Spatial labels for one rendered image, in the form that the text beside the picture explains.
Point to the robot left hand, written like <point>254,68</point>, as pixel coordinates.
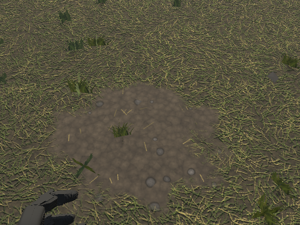
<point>34,214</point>

